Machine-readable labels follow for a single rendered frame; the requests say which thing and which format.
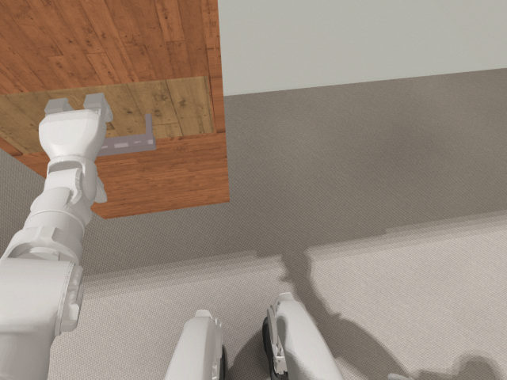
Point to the robot left hand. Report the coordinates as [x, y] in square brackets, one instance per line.
[65, 131]

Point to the cabinet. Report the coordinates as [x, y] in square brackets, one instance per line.
[63, 44]

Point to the left robot forearm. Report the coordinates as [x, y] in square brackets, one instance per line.
[57, 222]

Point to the robot left upper arm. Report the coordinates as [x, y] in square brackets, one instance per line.
[39, 299]

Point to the drawer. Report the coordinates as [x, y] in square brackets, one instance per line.
[178, 107]

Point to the robot right shin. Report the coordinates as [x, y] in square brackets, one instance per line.
[278, 353]

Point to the handle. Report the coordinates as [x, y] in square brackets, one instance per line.
[130, 143]

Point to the robot left thigh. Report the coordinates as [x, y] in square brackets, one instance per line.
[200, 343]

